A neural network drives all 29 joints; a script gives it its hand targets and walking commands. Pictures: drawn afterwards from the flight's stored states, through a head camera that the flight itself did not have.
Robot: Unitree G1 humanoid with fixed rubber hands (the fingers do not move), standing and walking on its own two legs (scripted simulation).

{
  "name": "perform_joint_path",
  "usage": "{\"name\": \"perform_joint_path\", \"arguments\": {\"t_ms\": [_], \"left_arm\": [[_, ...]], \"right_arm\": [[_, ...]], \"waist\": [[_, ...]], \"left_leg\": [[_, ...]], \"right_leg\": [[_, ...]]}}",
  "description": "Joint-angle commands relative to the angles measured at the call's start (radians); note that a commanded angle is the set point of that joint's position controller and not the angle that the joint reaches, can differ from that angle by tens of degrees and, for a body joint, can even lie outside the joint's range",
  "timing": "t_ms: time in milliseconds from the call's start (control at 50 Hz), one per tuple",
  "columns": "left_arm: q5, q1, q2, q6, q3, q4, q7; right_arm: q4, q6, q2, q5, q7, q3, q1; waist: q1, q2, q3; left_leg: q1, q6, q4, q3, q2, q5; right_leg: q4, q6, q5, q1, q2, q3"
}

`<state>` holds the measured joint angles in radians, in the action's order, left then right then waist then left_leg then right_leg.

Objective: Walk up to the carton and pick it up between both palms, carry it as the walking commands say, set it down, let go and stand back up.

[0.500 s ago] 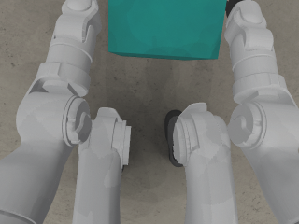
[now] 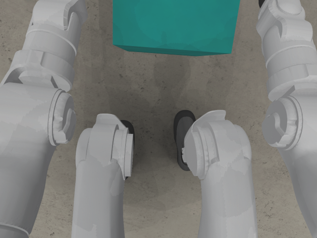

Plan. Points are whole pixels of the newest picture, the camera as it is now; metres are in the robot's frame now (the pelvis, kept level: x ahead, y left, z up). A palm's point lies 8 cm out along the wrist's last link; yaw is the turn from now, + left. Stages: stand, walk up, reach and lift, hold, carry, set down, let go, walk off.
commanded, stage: set down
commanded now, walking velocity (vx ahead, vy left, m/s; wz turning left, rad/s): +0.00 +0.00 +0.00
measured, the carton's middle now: (170, 0) +0.54 -0.04 -0.25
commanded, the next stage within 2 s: let go in 1.40 s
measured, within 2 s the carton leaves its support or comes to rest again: neither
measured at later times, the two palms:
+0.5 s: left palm out of the picture +0.57 +0.14 -0.08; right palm out of the picture +0.54 -0.24 -0.08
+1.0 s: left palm out of the picture +0.57 +0.15 +0.08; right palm out of the picture +0.54 -0.25 +0.09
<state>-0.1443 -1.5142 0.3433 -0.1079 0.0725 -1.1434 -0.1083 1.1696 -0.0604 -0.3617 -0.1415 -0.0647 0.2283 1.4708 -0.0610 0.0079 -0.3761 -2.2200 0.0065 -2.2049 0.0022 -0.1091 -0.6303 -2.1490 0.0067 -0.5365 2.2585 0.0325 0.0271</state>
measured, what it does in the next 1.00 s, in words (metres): rises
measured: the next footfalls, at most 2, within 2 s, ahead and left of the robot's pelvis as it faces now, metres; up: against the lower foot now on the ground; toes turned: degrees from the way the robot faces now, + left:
none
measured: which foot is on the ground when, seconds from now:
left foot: down 0.00-1.00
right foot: down 0.00-1.00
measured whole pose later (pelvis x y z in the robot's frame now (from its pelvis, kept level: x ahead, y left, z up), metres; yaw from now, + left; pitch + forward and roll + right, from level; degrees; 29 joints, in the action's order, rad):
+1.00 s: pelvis +0.02 +0.00 +0.18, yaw +0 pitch +46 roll +0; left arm -0.05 -1.27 0.32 -0.23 0.18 -0.92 -0.07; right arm 0.88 -0.21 -0.33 -0.07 -0.02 0.31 1.20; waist -0.05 0.02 0.01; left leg -1.84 0.00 -1.52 -0.03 -0.08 -0.48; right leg -1.48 0.01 -0.41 1.88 0.04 0.00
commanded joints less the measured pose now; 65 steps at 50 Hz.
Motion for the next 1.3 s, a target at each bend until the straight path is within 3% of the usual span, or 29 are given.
{"name": "perform_joint_path", "arguments": {"t_ms": [0,60,120,160,180,260,300,320,340,460,480,540,620,640,660,700,740,800,820,920,1000,1040,1060,1080,1100,1160,1200,1260,1280], "left_arm": [[0.01,-0.318,0.137,0.033,0.019,0.121,-0.011],[0.001,-0.261,0.116,0.031,0.02,0.128,-0.004],[-0.001,-0.28,0.167,0.038,-0.008,0.247,-0.023],[-0.035,-0.265,0.085,0.014,-0.018,0.265,-0.026],[-0.056,-0.326,0.156,0.002,-0.023,0.3,-0.025],[-0.075,-0.368,0.149,-0.065,-0.049,0.324,-0.039],[-0.063,-0.289,0.236,-0.074,0.019,0.522,-0.065],[-0.08,-0.279,0.175,-0.083,0.016,0.339,-0.057],[-0.03,-0.269,0.216,-0.088,0.038,0.301,-0.051],[0.012,-0.263,0.218,-0.109,0.088,0.347,-0.031],[0.001,-0.275,0.196,-0.114,0.096,0.183,-0.021],[0.02,-0.284,0.172,-0.096,0.095,0.32,-0.004],[0.033,-0.193,0.109,-0.1,0.096,0.165,0.017],[0.05,-0.17,0.093,-0.097,0.077,0.286,0.02],[0.055,-0.205,0.123,-0.089,0.137,0.13,0.021],[0.053,-0.191,0.06,-0.086,0.107,0.199,0.028],[0.124,-0.145,0.107,-0.077,0.135,0.286,0.022],[0.075,-0.179,0.073,-0.078,0.113,0.317,0.012],[0.106,-0.11,0.116,-0.085,0.164,0.347,0.006],[0.096,-0.072,0.102,-0.125,0.124,0.252,0.039],[0.111,-0.012,0.069,-0.069,0.128,0.362,0.037],[0.077,0.013,-0.001,-0.064,0.102,0.241,0.057],[0.123,0.004,0.082,-0.06,0.151,0.4,0.054],[0.084,0.052,0.05,-0.049,0.171,0.352,0.059],[0.119,0.013,0.054,-0.041,0.139,0.334,0.063],[0.111,0.048,0.043,-0.035,0.175,0.398,0.073],[0.142,0.038,0.065,-0.041,0.188,0.389,0.086],[0.162,0.161,0.027,-0.059,0.186,0.211,0.09],[0.16,0.117,-0.018,-0.049,0.191,0.341,0.101]], "right_arm": [[-0.15,0.025,-0.192,-0.009,-0.008,0.026,0.296],[-0.14,0.021,-0.109,-0.013,-0.01,-0.024,0.179],[-0.228,0.031,-0.247,-0.038,-0.01,0.064,0.239],[-0.266,0.027,-0.196,-0.045,-0.019,0.016,0.235],[-0.3,-0.006,-0.16,-0.085,-0.018,-0.051,0.219],[-0.302,-0.097,-0.232,-0.125,-0.036,-0.071,0.336],[-0.528,-0.092,-0.263,-0.107,-0.051,-0.059,0.211],[-0.357,-0.108,-0.239,-0.098,-0.05,-0.024,0.223],[-0.351,-0.109,-0.214,-0.08,-0.05,-0.035,0.243],[-0.496,-0.142,-0.147,-0.067,-0.056,-0.029,0.263],[-0.248,-0.155,-0.118,-0.075,-0.038,-0.063,0.282],[-0.462,-0.123,-0.148,0.012,-0.047,0.054,0.223],[-0.289,-0.126,-0.12,0.06,-0.019,0.075,0.143],[-0.364,-0.114,-0.124,0.054,-0.013,0.089,0.1],[-0.265,-0.116,-0.134,0.045,-0.007,0.055,0.173],[-0.3,-0.108,-0.132,0.076,0.005,0.086,0.097],[-0.354,-0.109,-0.049,0.049,0.017,0.09,0.059],[-0.343,-0.096,-0.125,0.108,0.026,0.134,0.054],[-0.404,-0.1,-0.12,0.108,0.028,0.124,0.064],[-0.329,-0.142,-0.141,0.073,0.03,0.108,-0.001],[-0.395,-0.099,-0.059,0.054,0.066,0.092,-0.088],[-0.326,-0.08,-0.064,0.069,0.062,0.104,-0.091],[-0.439,-0.075,-0.111,0.066,0.06,0.126,-0.102],[-0.485,-0.066,-0.1,0.085,0.054,0.09,-0.099],[-0.428,-0.071,-0.069,0.081,0.054,0.114,-0.074],[-0.533,-0.068,-0.02,0.105,0.061,0.109,-0.081],[-0.466,-0.082,-0.059,0.109,0.058,0.125,-0.138],[-0.267,-0.081,-0.045,0.166,0.071,0.159,-0.268],[-0.429,-0.065,-0.059,0.135,0.076,0.147,-0.165]], "waist": [[0.005,0.1,1.173],[-0.07,0.004,1.221],[-0.078,0.147,1.359],[-0.105,0.069,1.413],[-0.039,0.089,1.573],[-0.029,0.057,1.66],[-0.028,0.046,1.987],[-0.066,0.018,1.728],[-0.015,-0.032,1.606],[0.023,-0.001,1.683],[0.034,-0.06,1.444],[-0.047,0.016,1.541],[-0.065,-0.023,1.337],[-0.044,0.07,1.429],[-0.019,-0.032,1.205],[-0.046,0.028,1.35],[0.027,0.129,1.502],[-0.083,0.018,1.372],[-0.016,0.017,1.586],[-0.021,0.078,1.398],[0.018,0.045,1.431],[-0.05,0.039,1.342],[-0.001,0.097,1.487],[-0.02,-0.043,1.47],[0.028,0.024,1.375],[-0.018,-0.063,1.501],[-0.002,0.057,1.575],[-0.056,0.032,1.251],[0.012,0.035,1.21]], "left_leg": [[0.479,0.014,0.161,-0.018,0.051,0.333],[0.469,0.002,0.161,-0.026,0.047,0.34],[0.615,0.021,0.211,-0.036,0.051,0.404],[0.555,0.01,0.203,-0.021,0.033,0.388],[0.686,0.01,0.181,-0.007,0.035,0.435],[0.733,0.002,0.238,0.033,0.037,0.279],[0.944,0.01,0.254,0.026,0.021,0.482],[0.711,0.0,0.245,0.035,0.021,0.375],[0.585,-0.015,0.282,0.017,0.023,0.306],[0.702,-0.027,0.368,0.056,0.016,0.276],[0.587,-0.034,0.434,0.032,0.019,0.151],[0.667,-0.009,0.432,0.031,0.028,0.279],[0.595,0.003,0.536,0.022,0.021,0.262],[0.689,0.011,0.575,0.021,0.022,0.266],[0.511,0.006,0.571,0.036,0.035,0.176],[0.604,0.008,0.63,0.028,0.038,0.221],[0.813,0.014,0.652,0.03,0.018,0.397],[0.701,0.025,0.71,0.0,0.024,0.38],[0.812,0.029,0.727,-0.008,0.012,0.451],[0.878,0.029,0.855,0.01,0.031,0.256],[1.007,0.005,0.902,-0.031,0.028,0.533],[0.954,0.008,0.94,-0.046,0.033,0.504],[1.066,0.023,0.939,-0.007,0.029,0.579],[0.938,0.01,0.967,-0.013,0.021,0.556],[0.892,0.006,0.988,-0.018,0.031,0.597],[0.898,0.002,1.085,-0.017,0.012,0.619],[1.148,0.007,1.055,-0.005,0.029,0.646],[1.092,0.026,1.191,-0.037,0.041,0.528],[1.092,0.023,1.222,-0.038,0.037,0.489]], "right_leg": [[0.082,-0.024,0.335,-0.543,-0.024,-0.038],[0.092,-0.018,0.421,-0.657,0.0,-0.014],[0.102,-0.014,0.426,-0.636,-0.001,-0.001],[0.125,-0.002,0.464,-0.71,0.01,0.007],[0.109,-0.012,0.483,-0.786,-0.002,-0.004],[0.196,0.001,0.312,-0.896,-0.004,0.009],[0.197,-0.016,0.544,-1.106,0.022,0.007],[0.212,0.003,0.463,-0.989,0.015,-0.004],[0.199,-0.009,0.463,-1.034,0.008,-0.004],[0.336,-0.03,0.407,-1.067,0.015,-0.033],[0.355,-0.023,0.256,-0.94,0.004,0.012],[0.401,-0.035,0.385,-0.929,0.012,-0.012],[0.477,-0.032,0.344,-0.83,0.016,0.005],[0.472,-0.02,0.352,-0.865,0.008,0.012],[0.521,-0.02,0.257,-0.762,0.005,-0.007],[0.546,-0.026,0.336,-0.856,-0.009,-0.008],[0.574,-0.028,0.422,-0.852,0.018,-0.003],[0.622,-0.017,0.409,-0.854,0.016,0.02],[0.607,-0.015,0.502,-0.987,0.026,0.007],[0.771,-0.027,0.294,-0.959,0.019,0.018],[0.821,-0.034,0.519,-1.02,0.03,0.004],[0.866,-0.032,0.523,-1.04,0.017,-0.005],[0.882,-0.03,0.591,-1.107,0.021,-0.026],[0.904,-0.036,0.662,-1.272,0.015,-0.033],[0.912,-0.034,0.688,-1.211,0.006,-0.071],[0.955,-0.047,0.829,-1.464,0.003,-0.049],[1.031,-0.036,0.674,-1.313,0.011,-0.054],[1.123,-0.039,0.583,-1.232,0.017,-0.023],[1.135,-0.039,0.527,-1.249,0.003,-0.047]]}}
